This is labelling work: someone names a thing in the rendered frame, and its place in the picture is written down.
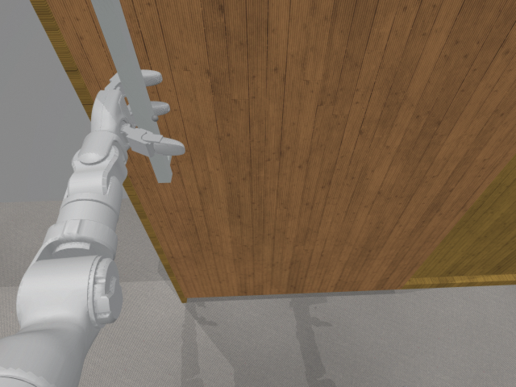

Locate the left robot hand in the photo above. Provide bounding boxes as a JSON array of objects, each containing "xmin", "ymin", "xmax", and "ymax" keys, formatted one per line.
[{"xmin": 91, "ymin": 69, "xmax": 185, "ymax": 157}]

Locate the robot left forearm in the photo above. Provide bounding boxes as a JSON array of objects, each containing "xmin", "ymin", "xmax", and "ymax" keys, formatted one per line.
[{"xmin": 16, "ymin": 131, "xmax": 128, "ymax": 327}]

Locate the handle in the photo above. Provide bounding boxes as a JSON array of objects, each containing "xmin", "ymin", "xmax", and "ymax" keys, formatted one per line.
[{"xmin": 90, "ymin": 0, "xmax": 173, "ymax": 183}]

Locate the wardrobe door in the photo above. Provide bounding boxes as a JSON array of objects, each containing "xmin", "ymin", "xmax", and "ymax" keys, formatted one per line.
[
  {"xmin": 412, "ymin": 154, "xmax": 516, "ymax": 277},
  {"xmin": 47, "ymin": 0, "xmax": 516, "ymax": 298}
]

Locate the robot left upper arm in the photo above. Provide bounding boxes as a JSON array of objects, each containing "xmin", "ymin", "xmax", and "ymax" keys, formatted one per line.
[{"xmin": 0, "ymin": 255, "xmax": 123, "ymax": 387}]

